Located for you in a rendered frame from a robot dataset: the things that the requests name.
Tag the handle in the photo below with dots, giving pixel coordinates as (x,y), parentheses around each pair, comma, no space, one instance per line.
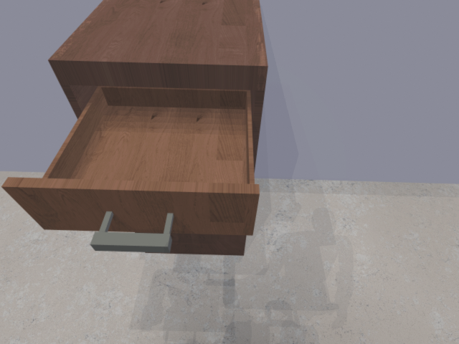
(132,242)

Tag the drawer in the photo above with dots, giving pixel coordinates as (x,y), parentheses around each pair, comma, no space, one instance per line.
(143,152)

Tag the cabinet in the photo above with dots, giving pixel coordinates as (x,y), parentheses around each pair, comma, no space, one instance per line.
(197,44)

